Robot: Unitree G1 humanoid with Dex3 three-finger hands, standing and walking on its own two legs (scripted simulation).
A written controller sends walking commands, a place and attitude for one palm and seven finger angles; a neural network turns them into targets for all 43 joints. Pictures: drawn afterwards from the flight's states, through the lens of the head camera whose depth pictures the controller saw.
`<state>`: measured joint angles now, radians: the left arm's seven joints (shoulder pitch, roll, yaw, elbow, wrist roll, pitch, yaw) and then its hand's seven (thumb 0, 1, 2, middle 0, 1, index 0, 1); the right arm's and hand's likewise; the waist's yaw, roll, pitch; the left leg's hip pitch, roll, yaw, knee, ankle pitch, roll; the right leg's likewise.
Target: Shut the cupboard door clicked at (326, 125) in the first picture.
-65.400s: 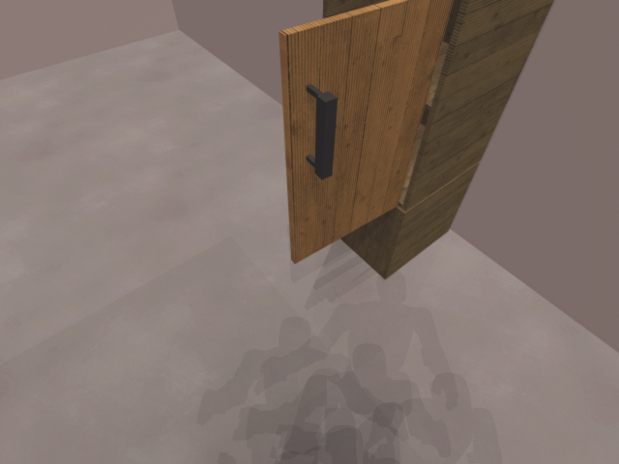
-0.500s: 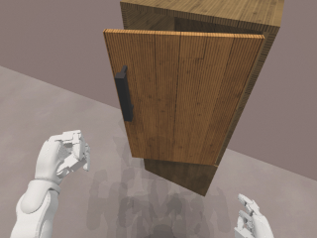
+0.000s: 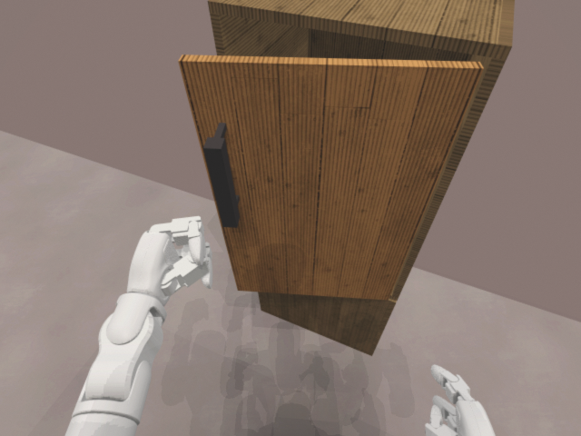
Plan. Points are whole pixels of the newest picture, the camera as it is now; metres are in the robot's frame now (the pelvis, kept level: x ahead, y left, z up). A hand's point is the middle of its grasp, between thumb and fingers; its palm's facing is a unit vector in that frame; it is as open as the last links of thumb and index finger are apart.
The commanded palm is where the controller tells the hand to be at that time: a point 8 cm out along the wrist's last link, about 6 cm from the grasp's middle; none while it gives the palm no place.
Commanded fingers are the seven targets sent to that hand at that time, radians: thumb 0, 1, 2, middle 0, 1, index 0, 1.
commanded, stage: bring the fist close to the handle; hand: left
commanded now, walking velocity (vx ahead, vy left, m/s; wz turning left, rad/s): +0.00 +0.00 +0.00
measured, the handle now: (226, 177) +0.47 +0.13 +0.10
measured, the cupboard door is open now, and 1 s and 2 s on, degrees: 19 19 1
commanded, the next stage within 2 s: push the door shut along its arc in 0.66 s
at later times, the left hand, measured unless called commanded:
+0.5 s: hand (222, 223) +0.37 +0.12 +0.10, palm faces -0.02 -1.00 -0.01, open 3.1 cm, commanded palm +0.35 +0.17 +0.10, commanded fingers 0.00 0.90 0.90 -1.30 -1.50 -1.30 -1.50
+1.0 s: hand (227, 217) +0.38 +0.11 +0.10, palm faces -0.08 -1.00 -0.02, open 3.1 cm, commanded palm +0.37 +0.17 +0.10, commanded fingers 0.00 0.90 0.90 -1.30 -1.50 -1.30 -1.50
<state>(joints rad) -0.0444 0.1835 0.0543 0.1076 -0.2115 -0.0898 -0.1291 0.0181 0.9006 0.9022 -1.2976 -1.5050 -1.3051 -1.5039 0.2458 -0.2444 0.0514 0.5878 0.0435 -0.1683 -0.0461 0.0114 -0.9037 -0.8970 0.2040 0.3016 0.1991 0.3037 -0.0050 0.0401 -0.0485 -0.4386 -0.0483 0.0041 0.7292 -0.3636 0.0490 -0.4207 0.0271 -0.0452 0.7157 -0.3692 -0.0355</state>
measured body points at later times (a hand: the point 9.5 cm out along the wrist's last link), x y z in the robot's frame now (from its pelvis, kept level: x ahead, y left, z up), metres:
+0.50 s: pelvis +0.00 +0.00 +0.00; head +0.02 -0.01 +0.45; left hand +0.37 +0.17 +0.11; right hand +0.11 -0.24 -0.10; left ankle +0.01 +0.09 -0.72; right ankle +0.00 -0.10 -0.71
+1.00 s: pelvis -0.01 -0.01 +0.00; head +0.02 -0.02 +0.45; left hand +0.38 +0.17 +0.11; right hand +0.12 -0.25 -0.10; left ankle +0.01 +0.09 -0.72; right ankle +0.00 -0.10 -0.72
